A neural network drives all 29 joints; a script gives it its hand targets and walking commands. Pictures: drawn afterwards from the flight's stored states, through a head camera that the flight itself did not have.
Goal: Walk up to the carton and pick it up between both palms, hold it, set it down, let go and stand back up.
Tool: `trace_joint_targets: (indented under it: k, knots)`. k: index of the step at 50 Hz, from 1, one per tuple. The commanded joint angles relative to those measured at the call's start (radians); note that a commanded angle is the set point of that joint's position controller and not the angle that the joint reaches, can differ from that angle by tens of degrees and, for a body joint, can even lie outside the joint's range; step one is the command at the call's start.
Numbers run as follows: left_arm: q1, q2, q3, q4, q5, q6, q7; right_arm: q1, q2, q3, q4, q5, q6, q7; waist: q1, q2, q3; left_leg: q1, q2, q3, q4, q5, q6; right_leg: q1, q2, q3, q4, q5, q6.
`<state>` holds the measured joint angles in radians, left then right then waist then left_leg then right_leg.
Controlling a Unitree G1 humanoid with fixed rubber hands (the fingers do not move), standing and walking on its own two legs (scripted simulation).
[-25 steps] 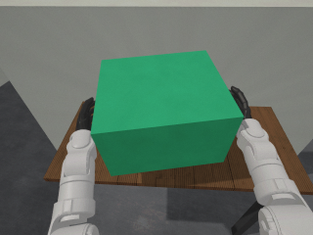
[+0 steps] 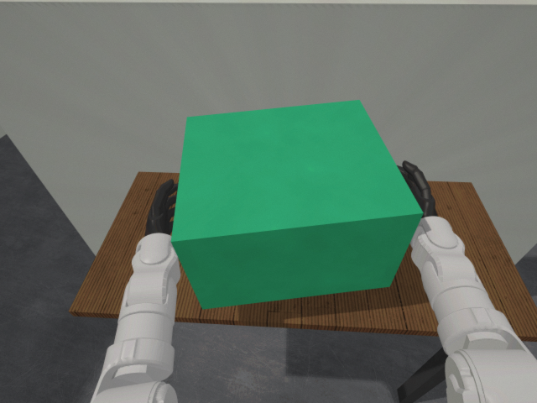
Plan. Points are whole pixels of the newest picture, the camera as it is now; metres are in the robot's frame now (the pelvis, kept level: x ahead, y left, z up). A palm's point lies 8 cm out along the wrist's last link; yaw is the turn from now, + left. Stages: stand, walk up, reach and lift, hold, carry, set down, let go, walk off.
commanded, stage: set down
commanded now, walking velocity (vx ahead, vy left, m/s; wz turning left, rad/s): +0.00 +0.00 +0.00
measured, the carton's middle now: (285, 199) +0.42 +0.00 +0.07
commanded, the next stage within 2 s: none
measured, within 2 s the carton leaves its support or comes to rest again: rests again in 1.14 s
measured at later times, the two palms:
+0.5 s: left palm (174, 230) +0.38 +0.18 +0.05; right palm (408, 213) +0.40 -0.21 +0.05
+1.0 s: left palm (181, 248) +0.37 +0.18 +0.01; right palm (408, 225) +0.40 -0.22 +0.02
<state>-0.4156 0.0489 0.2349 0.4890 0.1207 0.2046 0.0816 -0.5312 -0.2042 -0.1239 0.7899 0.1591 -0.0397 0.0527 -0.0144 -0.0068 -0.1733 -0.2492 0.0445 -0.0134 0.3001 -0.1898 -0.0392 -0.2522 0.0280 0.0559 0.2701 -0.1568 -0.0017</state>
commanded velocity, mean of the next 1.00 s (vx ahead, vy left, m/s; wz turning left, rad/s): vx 0.00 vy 0.00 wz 0.00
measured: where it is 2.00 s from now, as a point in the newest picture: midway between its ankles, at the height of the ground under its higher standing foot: outside the picture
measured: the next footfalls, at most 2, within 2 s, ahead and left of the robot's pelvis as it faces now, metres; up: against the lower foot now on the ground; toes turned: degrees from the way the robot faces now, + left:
none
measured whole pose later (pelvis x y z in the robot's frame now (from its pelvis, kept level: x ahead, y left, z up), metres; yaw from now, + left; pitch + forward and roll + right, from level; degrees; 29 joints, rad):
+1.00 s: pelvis +0.01 +0.00 -0.01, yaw +1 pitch +16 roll -1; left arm -0.45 0.04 0.18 0.68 0.01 -0.09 0.16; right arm -0.59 -0.25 -0.13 0.94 0.15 -0.27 0.09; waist -0.01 0.03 -0.12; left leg -0.44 0.05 -0.01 0.37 -0.21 -0.05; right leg -0.43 0.03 0.03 0.34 -0.18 -0.01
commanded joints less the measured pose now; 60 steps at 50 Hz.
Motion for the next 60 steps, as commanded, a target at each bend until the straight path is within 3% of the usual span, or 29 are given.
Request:
trace_joint_targets:
  k: [1,5,6,7,11,13,15,18,21,23,26,29,30,34,38,40,42,43,44,45,49,50,53,54,55,56,57,58,60]
  knots:
    - [-0.764,-0.496,-0.393,-0.166,-0.069,-0.101,-0.087,-0.806,0.363,0.229,-0.246,-0.089,-0.114,0.191,0.113,0.029,-0.401,0.288,-0.03,0.028,0.077,0.547,-0.048,0.123,0.032,-0.154,0.035,0.384,0.0]
    - [-0.737,-0.531,-0.454,-0.204,-0.095,-0.105,-0.071,-0.792,0.349,0.251,-0.256,-0.077,-0.136,0.187,0.078,0.032,-0.428,0.395,-0.012,0.005,0.134,0.732,-0.066,0.026,0.053,-0.166,0.028,0.413,-0.016]
    - [-0.683,-0.524,-0.432,-0.2,-0.084,-0.103,-0.065,-0.795,0.345,0.279,-0.289,-0.068,-0.138,0.183,0.127,0.05,-0.411,0.391,-0.02,0.016,0.133,0.759,-0.07,0.036,0.047,-0.161,0.026,0.407,-0.011]
    - [-0.704,-0.531,-0.447,-0.202,-0.076,-0.099,-0.064,-0.752,0.335,0.241,-0.222,-0.086,-0.131,0.181,0.081,0.056,-0.379,0.415,-0.01,-0.001,0.136,0.754,-0.073,0.034,0.054,-0.166,0.023,0.401,-0.013]
    - [-0.674,-0.492,-0.403,-0.146,-0.072,-0.101,-0.063,-0.782,0.323,0.257,-0.221,-0.062,-0.148,0.183,0.138,0.038,-0.388,0.385,-0.009,0.017,0.146,0.774,-0.067,0.031,0.041,-0.158,0.029,0.428,-0.019]
    - [-0.649,-0.53,-0.425,-0.201,-0.073,-0.11,-0.064,-0.74,0.345,0.282,-0.232,-0.06,-0.156,0.175,0.105,0.049,-0.436,0.416,-0.006,0.008,0.162,0.835,-0.071,0.032,0.044,-0.15,0.043,0.515,-0.014]
    - [-0.672,-0.518,-0.416,-0.181,-0.071,-0.119,-0.065,-0.793,0.344,0.317,-0.271,-0.063,-0.164,0.169,0.131,0.032,-0.441,0.35,-0.018,0.012,0.161,0.796,-0.064,0.065,0.029,-0.144,0.072,0.573,-0.001]
    - [-0.658,-0.533,-0.47,-0.189,-0.093,-0.158,-0.064,-0.778,0.396,0.319,-0.34,-0.083,-0.2,0.158,0.104,-0.017,-0.505,0.154,-0.037,0.028,0.132,0.708,-0.06,0.205,0.004,-0.13,0.115,0.766,0.007]
    - [-0.644,-0.513,-0.446,-0.091,-0.084,-0.185,-0.083,-0.756,0.462,0.34,-0.412,-0.134,-0.218,0.137,0.114,-0.147,-0.506,-0.237,-0.088,0.073,0.042,0.369,-0.01,0.454,-0.086,-0.076,0.199,0.988,0.053]
    - [-0.662,-0.532,-0.462,-0.117,-0.089,-0.205,-0.073,-0.762,0.475,0.33,-0.389,-0.121,-0.223,0.143,0.099,-0.128,-0.552,-0.276,-0.083,0.066,0.007,0.344,0.002,0.476,-0.098,-0.075,0.209,0.977,0.051]
    - [-0.646,-0.529,-0.448,-0.099,-0.089,-0.221,-0.072,-0.714,0.433,0.329,-0.258,-0.121,-0.205,0.161,0.11,-0.034,-0.573,-0.017,-0.052,0.046,0.068,0.558,-0.025,0.355,-0.036,-0.099,0.174,0.843,0.032]
    - [-0.649,-0.545,-0.495,-0.109,-0.098,-0.236,-0.059,-0.744,0.405,0.325,-0.295,-0.13,-0.234,0.157,0.067,-0.012,-0.592,0.051,-0.028,0.027,0.133,0.72,-0.052,0.242,-0.013,-0.133,0.168,0.845,0.005]
    - [-0.636,-0.54,-0.483,-0.079,-0.108,-0.238,-0.056,-0.749,0.389,0.312,-0.295,-0.123,-0.238,0.164,0.095,-0.02,-0.58,0.021,-0.025,0.024,0.127,0.731,-0.048,0.246,-0.015,-0.127,0.177,0.857,0.008]
    - [-0.678,-0.55,-0.552,-0.105,-0.132,-0.263,-0.029,-0.762,0.347,0.245,-0.153,-0.128,-0.271,0.178,0.077,0.131,-0.656,0.37,0.057,-0.009,0.238,1.106,-0.113,-0.163,0.013,-0.159,0.028,0.581,-0.069]
    - [-0.556,-0.511,-0.521,-0.053,-0.097,-0.275,-0.024,-0.736,0.343,0.252,-0.188,-0.136,-0.304,0.177,0.129,0.032,-0.653,-0.012,0.003,0.073,0.189,0.885,-0.097,0.128,-0.043,-0.118,0.077,0.839,-0.072]
    - [-0.555,-0.5,-0.467,0.031,-0.085,-0.297,-0.043,-0.715,0.364,0.225,-0.215,-0.178,-0.292,0.183,0.089,-0.083,-0.612,-0.279,-0.067,0.063,0.072,0.465,-0.026,0.33,-0.079,-0.096,0.221,0.938,0.015]
    - [-0.57,-0.503,-0.431,0.035,-0.081,-0.335,-0.046,-0.704,0.384,0.258,-0.203,-0.157,-0.286,0.19,0.124,-0.062,-0.693,-0.227,-0.056,0.066,0.082,0.54,-0.013,0.309,-0.074,-0.086,0.239,0.946,0.024]
    - [-0.605,-0.499,-0.452,0.024,-0.105,-0.337,-0.049,-0.728,0.337,0.222,-0.207,-0.173,-0.288,0.192,0.079,-0.06,-0.724,-0.178,-0.054,0.054,0.093,0.562,-0.024,0.26,-0.056,-0.111,0.229,0.884,0.022]
    - [-0.601,-0.483,-0.398,0.084,-0.089,-0.337,-0.05,-0.753,0.32,0.219,-0.169,-0.18,-0.288,0.199,0.119,-0.056,-0.715,-0.107,-0.042,0.06,0.102,0.561,-0.017,0.223,-0.041,-0.104,0.223,0.816,0.025]
    - [-0.646,-0.47,-0.416,0.062,-0.106,-0.345,-0.048,-0.771,0.269,0.206,-0.116,-0.165,-0.286,0.204,0.091,-0.001,-0.723,0.029,-0.022,0.038,0.14,0.649,-0.038,0.104,-0.019,-0.132,0.207,0.734,0.018]
    - [-0.633,-0.427,-0.401,0.093,-0.13,-0.356,-0.034,-0.777,0.206,0.171,-0.042,-0.159,-0.301,0.197,0.128,0.038,-0.77,0.199,0.014,0.034,0.226,0.837,-0.067,-0.064,0.007,-0.134,0.13,0.667,-0.028]
    - [-0.692,-0.42,-0.396,0.129,-0.126,-0.363,-0.032,-0.817,0.165,0.129,-0.045,-0.167,-0.301,0.188,0.086,0.013,-0.745,0.205,0.006,0.035,0.219,0.793,-0.061,-0.093,0.017,-0.153,0.129,0.633,-0.018]
    - [-0.704,-0.203,-0.291,0.195,-0.143,-0.378,0.002,-0.746,-0.04,0.055,0.084,-0.143,-0.286,0.154,0.131,0.009,-0.697,0.18,0.006,0.055,0.206,0.72,-0.058,-0.101,0.013,-0.139,0.121,0.571,-0.023]
    - [-0.714,-0.1,-0.291,0.178,-0.16,-0.392,0.019,-0.731,-0.156,0.025,0.113,-0.123,-0.29,0.135,0.094,0.009,-0.733,0.176,-0.002,0.065,0.211,0.686,-0.062,-0.088,0.015,-0.137,0.147,0.61,-0.015]
    - [-0.648,0.092,-0.21,0.189,-0.166,-0.39,0.061,-0.701,-0.379,0.022,0.139,-0.059,-0.284,0.104,0.136,0.022,-0.726,0.158,-0.003,0.087,0.216,0.707,-0.063,-0.054,0.016,-0.14,0.171,0.638,-0.011]
    - [-0.655,0.137,-0.236,0.163,-0.224,-0.388,0.084,-0.719,-0.484,0.026,0.144,0.017,-0.278,0.082,0.096,-0.036,-0.722,0.137,0.003,0.081,0.225,0.67,-0.058,-0.077,0.025,-0.134,0.168,0.619,-0.002]
    - [-0.695,0.171,-0.246,0.169,-0.263,-0.384,0.097,-0.784,-0.505,0.04,0.114,0.052,-0.273,0.067,0.101,-0.021,-0.76,0.07,-0.011,0.1,0.222,0.595,-0.049,-0.07,0.023,-0.125,0.188,0.629,-0.001]
    - [-0.73,0.21,-0.199,0.188,-0.288,-0.371,0.114,-0.841,-0.512,0.098,0.086,0.125,-0.265,0.064,0.158,-0.051,-0.809,-0.021,-0.018,0.121,0.224,0.553,-0.038,-0.021,0.018,-0.097,0.22,0.65,0.003]
    - [-0.776,0.201,-0.213,0.224,-0.345,-0.359,0.117,-0.888,-0.472,0.167,0.082,0.181,-0.234,0.058,0.14,-0.145,-0.743,-0.194,-0.034,0.134,0.189,0.43,-0.017,0.086,-0.002,-0.064,0.243,0.697,0.034]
